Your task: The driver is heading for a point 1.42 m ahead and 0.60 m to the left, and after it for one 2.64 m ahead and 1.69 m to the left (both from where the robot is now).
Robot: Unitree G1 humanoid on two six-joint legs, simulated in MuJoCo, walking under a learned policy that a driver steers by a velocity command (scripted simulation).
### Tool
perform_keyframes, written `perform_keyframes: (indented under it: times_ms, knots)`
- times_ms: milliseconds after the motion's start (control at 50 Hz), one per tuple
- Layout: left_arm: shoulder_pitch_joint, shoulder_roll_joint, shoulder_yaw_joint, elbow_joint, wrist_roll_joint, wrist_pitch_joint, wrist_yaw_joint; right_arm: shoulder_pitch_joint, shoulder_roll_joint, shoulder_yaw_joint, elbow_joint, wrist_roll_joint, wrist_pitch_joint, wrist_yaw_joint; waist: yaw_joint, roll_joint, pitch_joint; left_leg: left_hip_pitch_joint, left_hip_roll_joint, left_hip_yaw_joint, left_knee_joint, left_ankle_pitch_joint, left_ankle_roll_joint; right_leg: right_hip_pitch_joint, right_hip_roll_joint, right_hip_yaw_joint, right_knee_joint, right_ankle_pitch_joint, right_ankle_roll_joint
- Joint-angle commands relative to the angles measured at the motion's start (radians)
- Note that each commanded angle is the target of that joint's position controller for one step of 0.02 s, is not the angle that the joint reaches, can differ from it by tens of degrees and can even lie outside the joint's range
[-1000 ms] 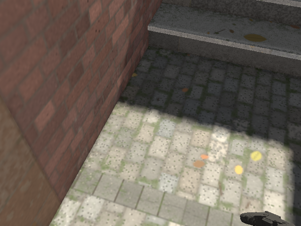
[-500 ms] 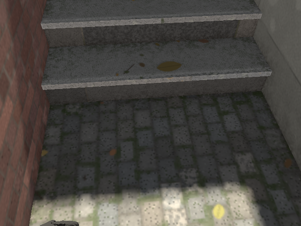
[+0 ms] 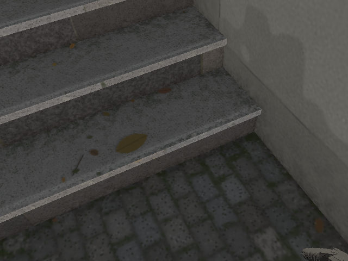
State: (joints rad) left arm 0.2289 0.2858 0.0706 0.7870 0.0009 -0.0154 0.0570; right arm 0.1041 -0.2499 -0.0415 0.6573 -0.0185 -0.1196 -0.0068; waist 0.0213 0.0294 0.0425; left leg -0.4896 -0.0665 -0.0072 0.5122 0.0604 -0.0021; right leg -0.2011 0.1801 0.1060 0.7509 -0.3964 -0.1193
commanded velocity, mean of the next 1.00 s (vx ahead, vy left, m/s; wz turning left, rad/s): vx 0.04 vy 0.00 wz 0.61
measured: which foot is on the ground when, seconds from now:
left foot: down 0.00-0.32, up 0.34-0.78, down 0.80-1.00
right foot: down 0.00-0.00, up 0.02-0.28, down 0.30-0.80, up 0.82-1.00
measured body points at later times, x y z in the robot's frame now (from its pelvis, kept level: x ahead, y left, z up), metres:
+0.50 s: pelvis +0.08 -0.04 +0.02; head +0.11 -0.05 +0.47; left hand +0.14 +0.27 -0.05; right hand +0.31 -0.28 -0.08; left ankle +0.03 +0.10 -0.61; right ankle +0.16 -0.12 -0.72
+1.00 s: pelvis +0.06 +0.01 +0.02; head +0.06 +0.05 +0.47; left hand -0.07 +0.28 -0.11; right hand +0.35 -0.06 -0.05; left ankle +0.00 +0.08 -0.72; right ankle +0.16 -0.11 -0.63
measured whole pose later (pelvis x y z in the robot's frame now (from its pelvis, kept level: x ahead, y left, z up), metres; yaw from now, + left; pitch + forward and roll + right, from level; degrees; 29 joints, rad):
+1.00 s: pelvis +0.06 +0.01 +0.02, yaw +42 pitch +1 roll -2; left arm 0.24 0.34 0.08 0.79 0.00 0.02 0.01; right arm 0.15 -0.23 -0.01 0.65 -0.04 0.01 -0.02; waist 0.04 -0.05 0.03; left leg -0.25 0.03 0.06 0.47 -0.23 0.03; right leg -0.55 -0.04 0.00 1.10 -0.35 0.08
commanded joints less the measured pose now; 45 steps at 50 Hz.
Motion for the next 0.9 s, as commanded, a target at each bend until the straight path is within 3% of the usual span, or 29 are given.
perform_keyframes:
  times_ms: [20, 40, 60, 80, 100, 120, 160, 200, 260, 280, 300, 320, 340, 360, 380, 400, 420, 500, 540, 620, 720, 760, 780, 800, 820, 840, 860, 880, 900]
  knots:
    - [0.073, -0.007, -0.023, -0.118, 0.056, -0.015, 0.0, 0.315, -0.21, -0.047, 0.014, -0.078, -0.024, 0.028, -0.056, 0.246, -0.373, 0.746, 0.43, -0.696, -0.042, 1.002, 0.406, -0.47, 0.056, 0.005, 0.849, -0.363, 0.194]
    - [0.156, 0.076, -0.016, -0.095, 0.029, -0.014, -0.031, 0.199, -0.228, -0.065, -0.032, -0.054, -0.016, 0.017, -0.007, 0.133, -0.427, 0.694, 0.483, -0.816, -0.095, 0.579, 0.442, -0.526, -0.032, 0.151, 0.953, -0.259, 0.165]
    - [0.007, 0.126, -0.009, -0.121, -0.002, -0.001, -0.038, 0.139, -0.195, -0.067, -0.064, -0.014, 0.008, -0.006, -0.043, 0.038, -0.299, 0.563, 0.433, -0.764, -0.12, 0.166, 0.397, -0.587, -0.077, 0.138, 0.961, -0.186, 0.159]
    - [-0.087, 0.114, -0.014, -0.144, 0.014, 0.014, -0.038, 0.093, -0.171, -0.053, -0.068, 0.012, 0.041, -0.02, -0.035, -0.121, -0.159, 0.341, 0.344, -0.672, -0.203, -0.109, 0.331, -0.56, -0.105, 0.097, 0.868, -0.112, 0.151]
    - [-0.126, 0.102, -0.017, -0.169, 0.024, 0.027, -0.033, 0.076, -0.173, -0.045, -0.074, 0.023, 0.061, -0.028, -0.015, -0.164, -0.104, 0.187, 0.286, -0.641, -0.256, -0.258, 0.293, -0.491, -0.12, 0.079, 0.756, -0.068, 0.15]
    - [-0.113, 0.068, -0.03, -0.19, 0.022, 0.029, -0.035, 0.039, -0.194, -0.044, -0.079, 0.025, 0.076, -0.03, 0.03, -0.121, -0.057, 0.056, 0.199, -0.572, -0.274, -0.307, 0.254, -0.402, -0.121, 0.049, 0.607, -0.042, 0.157]
    - [-0.119, 0.014, -0.047, -0.194, 0.014, 0.018, -0.035, 0.042, -0.186, -0.05, -0.086, 0.032, 0.102, -0.034, 0.024, -0.02, -0.065, -0.011, 0.074, -0.407, -0.253, -0.138, 0.205, -0.27, -0.092, -0.042, 0.294, -0.01, 0.179]
    - [-0.143, -0.014, -0.054, -0.191, -0.014, 0.006, -0.018, 0.113, -0.186, -0.06, -0.066, 0.045, 0.118, -0.036, -0.008, 0.083, -0.153, 0.084, 0.066, -0.416, -0.225, -0.073, 0.185, -0.177, -0.06, -0.045, 0.083, 0.01, 0.189]
    - [-0.102, 0.058, -0.026, -0.167, -0.034, 0.006, -0.013, 0.152, -0.197, -0.073, -0.08, 0.047, 0.126, -0.044, 0.009, 0.177, -0.187, 0.183, 0.119, -0.543, -0.211, -0.242, 0.152, -0.099, -0.068, 0.011, -0.161, 0.111, 0.177]
    - [-0.073, 0.066, -0.015, -0.146, -0.025, 0.009, -0.019, 0.137, -0.188, -0.075, -0.088, 0.05, 0.129, -0.041, 0.018, 0.184, -0.189, 0.172, 0.099, -0.538, -0.183, -0.317, 0.125, -0.035, -0.078, 0.006, -0.263, 0.193, 0.167]
    - [-0.036, 0.124, 0.007, -0.134, -0.007, 0.018, -0.03, 0.163, -0.164, -0.074, -0.094, 0.045, 0.13, -0.04, 0.015, 0.15, -0.207, 0.076, 0.053, -0.501, -0.126, -0.503, 0.076, 0.097, -0.174, 0.064, -0.355, 0.195, 0.11]
    - [-0.036, 0.204, 0.027, -0.145, 0.027, 0.03, -0.03, 0.189, -0.095, -0.057, -0.109, 0.045, 0.131, -0.037, -0.013, -0.096, -0.216, -0.129, -0.071, -0.33, 0.136, -0.72, 0.029, 0.21, -0.445, 0.339, -0.442, 0.092, -0.025]
    - [-0.101, 0.173, 0.016, -0.169, 0.074, 0.028, -0.036, 0.201, -0.112, -0.063, -0.128, 0.048, 0.117, -0.036, -0.044, -0.303, -0.205, -0.23, -0.099, -0.234, 0.421, -0.703, -0.012, 0.11, -0.598, 0.554, -0.539, 0.121, -0.122]
    - [-0.187, 0.111, 0.005, -0.203, 0.071, 0.011, -0.032, 0.219, -0.2, -0.088, -0.104, 0.051, 0.119, -0.034, -0.075, -0.246, -0.145, -0.255, -0.026, -0.197, 0.585, -0.608, -0.044, 0.06, -0.585, 0.478, -0.547, 0.155, -0.128]
    - [-0.247, 0.063, -0.005, -0.212, 0.044, 0.003, -0.025, 0.249, -0.227, -0.099, -0.069, 0.045, 0.134, -0.038, -0.097, -0.168, -0.111, -0.233, 0.004, -0.17, 0.644, -0.522, -0.055, 0.019, -0.503, 0.323, -0.51, 0.175, -0.078]
    - [-0.283, 0.038, -0.009, -0.221, 0.021, -0.003, -0.024, 0.29, -0.215, -0.102, -0.04, 0.027, 0.153, -0.045, -0.108, -0.126, -0.108, -0.217, 0.018, -0.142, 0.706, -0.464, -0.066, 0.013, -0.416, 0.201, -0.478, 0.22, -0.038]
    - [-0.281, 0.036, -0.011, -0.216, 0.013, -0.004, -0.02, 0.304, -0.186, -0.095, -0.035, 0.019, 0.163, -0.044, -0.102, -0.112, -0.095, -0.211, 0.025, -0.122, 0.793, -0.43, -0.079, -0.01, -0.391, 0.132, -0.468, 0.297, -0.038]
    - [-0.16, 0.062, -0.006, -0.177, 0.023, 0.006, 0.004, 0.162, -0.137, -0.067, -0.118, 0.041, 0.161, -0.031, -0.026, -0.131, -0.077, -0.303, 0.111, -0.042, 0.76, -0.349, -0.135, 0.087, -0.397, 0.011, -0.469, 0.416, -0.096]
    - [-0.103, 0.098, 0.007, -0.158, 0.025, 0.014, 0.009, 0.108, -0.13, -0.059, -0.151, 0.04, 0.159, -0.021, 0.009, -0.144, -0.091, -0.314, 0.144, -0.036, 0.668, -0.354, -0.153, 0.16, -0.441, 0.009, -0.472, 0.435, -0.123]
    - [-0.1, 0.16, 0.034, -0.145, 0.023, 0.017, -0.004, 0.077, -0.114, -0.047, -0.177, 0.036, 0.161, 0.003, 0.017, -0.166, -0.108, -0.21, 0.18, -0.003, 0.51, -0.372, -0.128, 0.155, -0.494, -0.064, -0.473, 0.449, -0.133]
    - [-0.12, 0.206, 0.062, -0.124, 0.003, 0.003, -0.031, 0.062, -0.14, -0.06, -0.186, 0.035, 0.178, 0.019, -0.001, -0.192, -0.12, -0.01, 0.151, 0.072, 0.271, -0.423, -0.055, 0.125, -0.517, -0.184, -0.41, 0.535, -0.073]
    - [-0.107, 0.199, 0.06, -0.105, -0.017, 0.002, -0.044, 0.094, -0.136, -0.066, -0.166, 0.048, 0.183, 0.027, -0.02, -0.182, -0.148, 0.13, 0.103, 0.111, 0.1, -0.373, -0.014, 0.107, -0.509, -0.213, -0.32, 0.545, -0.036]
    - [-0.103, 0.185, 0.057, -0.097, -0.034, -0.004, -0.049, 0.15, -0.147, -0.076, -0.147, 0.04, 0.188, 0.022, -0.056, -0.173, -0.143, 0.255, 0.082, 0.1, -0.031, -0.29, 0.021, 0.036, -0.49, -0.24, -0.246, 0.482, 0.012]
    - [-0.076, 0.132, 0.036, -0.086, -0.014, -0.01, -0.058, 0.228, -0.222, -0.099, -0.128, 0.031, 0.191, 0.007, -0.083, -0.041, -0.167, 0.486, 0.127, -0.005, -0.127, -0.087, 0.074, -0.14, -0.415, -0.304, -0.067, 0.33, 0.087]
    - [-0.098, 0.025, -0.005, -0.153, 0.051, -0.016, -0.069, 0.266, -0.331, -0.109, -0.14, 0.015, 0.181, -0.02, -0.045, 0.303, -0.192, 0.697, 0.441, -0.41, -0.055, 0.417, 0.195, -0.522, -0.291, -0.312, 0.319, -0.334, 0.182]
    - [-0.119, 0.1, 0.014, -0.149, 0.03, -0.025, -0.067, 0.234, -0.307, -0.09, -0.163, -0.024, 0.151, -0.01, -0.103, 0.228, -0.311, 0.564, 0.577, -0.497, -0.125, 0.402, 0.391, -0.564, -0.248, -0.13, 0.505, -0.344, 0.206]
    - [-0.157, 0.157, 0.029, -0.143, -0.013, -0.018, -0.06, 0.208, -0.243, -0.068, -0.142, -0.03, 0.134, 0.0, -0.115, 0.136, -0.252, 0.492, 0.499, -0.35, -0.156, 0.275, 0.357, -0.541, -0.27, -0.099, 0.552, -0.253, 0.192]
    - [-0.128, 0.142, 0.026, -0.127, -0.02, -0.01, -0.053, 0.145, -0.198, -0.051, -0.113, -0.016, 0.126, -0.003, -0.069, 0.133, -0.179, 0.442, 0.413, -0.24, -0.16, 0.169, 0.281, -0.541, -0.276, -0.094, 0.497, -0.173, 0.177]
    - [-0.093, 0.128, 0.021, -0.089, -0.008, 0.002, -0.043, 0.081, -0.145, -0.029, -0.102, -0.005, 0.125, -0.009, -0.04, 0.107, -0.158, 0.404, 0.356, -0.163, -0.155, 0.127, 0.223, -0.497, -0.286, -0.084, 0.453, -0.092, 0.179]
Next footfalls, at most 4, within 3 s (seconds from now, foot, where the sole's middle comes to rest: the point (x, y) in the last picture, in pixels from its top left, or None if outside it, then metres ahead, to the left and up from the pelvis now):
0.30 right None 0.20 -0.11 -0.75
0.80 left None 0.02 0.11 -0.75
1.34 right None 0.18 -0.09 -0.75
2.00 left None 0.37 0.21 -0.75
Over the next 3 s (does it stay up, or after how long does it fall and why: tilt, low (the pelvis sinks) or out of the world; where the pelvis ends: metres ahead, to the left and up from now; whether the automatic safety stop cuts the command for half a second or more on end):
stays up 0.89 0.58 0.19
